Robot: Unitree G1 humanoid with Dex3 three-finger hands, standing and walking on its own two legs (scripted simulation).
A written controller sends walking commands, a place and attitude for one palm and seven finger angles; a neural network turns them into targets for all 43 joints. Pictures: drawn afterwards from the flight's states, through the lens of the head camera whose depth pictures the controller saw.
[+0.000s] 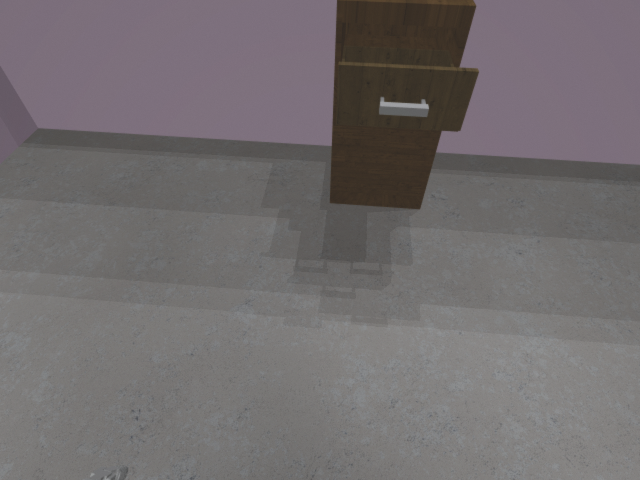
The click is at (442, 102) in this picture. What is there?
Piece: drawer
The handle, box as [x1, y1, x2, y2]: [379, 97, 428, 116]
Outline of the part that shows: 380,98 379,114 414,116 427,115 428,106 425,103 424,99 421,99 420,104 384,102 383,97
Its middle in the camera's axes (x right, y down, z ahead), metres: +0.23 -0.37 +1.08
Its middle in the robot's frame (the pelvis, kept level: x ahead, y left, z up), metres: +1.06 -0.18 -0.07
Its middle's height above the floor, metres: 0.70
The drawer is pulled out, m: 0.30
